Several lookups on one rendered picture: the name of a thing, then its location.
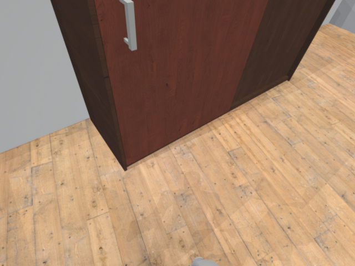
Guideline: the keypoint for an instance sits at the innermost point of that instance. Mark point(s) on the wardrobe door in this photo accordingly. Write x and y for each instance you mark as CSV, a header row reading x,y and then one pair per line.
x,y
189,60
282,32

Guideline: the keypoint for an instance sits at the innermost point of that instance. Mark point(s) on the handle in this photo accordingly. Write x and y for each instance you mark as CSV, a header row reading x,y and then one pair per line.
x,y
130,24

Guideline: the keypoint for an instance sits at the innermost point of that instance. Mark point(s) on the right robot shin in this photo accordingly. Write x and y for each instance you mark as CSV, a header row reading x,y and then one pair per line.
x,y
198,258

